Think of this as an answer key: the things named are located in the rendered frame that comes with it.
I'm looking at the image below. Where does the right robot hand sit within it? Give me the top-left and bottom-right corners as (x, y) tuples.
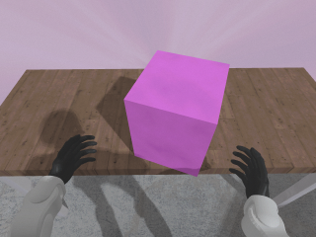
(229, 145), (270, 198)

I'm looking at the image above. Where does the left robot forearm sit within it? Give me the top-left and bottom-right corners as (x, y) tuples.
(7, 175), (66, 237)

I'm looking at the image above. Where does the table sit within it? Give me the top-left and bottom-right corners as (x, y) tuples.
(0, 67), (316, 217)

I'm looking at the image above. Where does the left robot hand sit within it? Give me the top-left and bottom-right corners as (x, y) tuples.
(48, 134), (98, 185)

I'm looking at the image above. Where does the carton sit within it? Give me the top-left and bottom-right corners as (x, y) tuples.
(123, 50), (230, 177)

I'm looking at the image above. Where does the right robot forearm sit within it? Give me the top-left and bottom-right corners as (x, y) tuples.
(241, 195), (289, 237)

